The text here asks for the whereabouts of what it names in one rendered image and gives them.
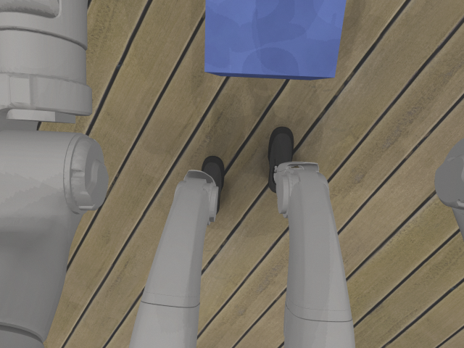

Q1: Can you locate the carton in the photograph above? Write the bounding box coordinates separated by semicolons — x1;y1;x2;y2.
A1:
204;0;347;80

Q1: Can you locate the robot left upper arm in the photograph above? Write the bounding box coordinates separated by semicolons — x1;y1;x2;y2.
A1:
0;129;109;348

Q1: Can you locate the robot left forearm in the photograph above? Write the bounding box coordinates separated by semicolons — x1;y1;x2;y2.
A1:
0;0;92;132

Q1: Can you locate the robot right upper arm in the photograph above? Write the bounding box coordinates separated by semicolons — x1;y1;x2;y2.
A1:
434;138;464;241

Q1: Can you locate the left robot thigh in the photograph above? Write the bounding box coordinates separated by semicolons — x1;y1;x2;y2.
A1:
129;178;218;348

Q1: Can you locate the robot right shin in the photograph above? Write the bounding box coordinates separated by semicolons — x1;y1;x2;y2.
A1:
273;162;329;197

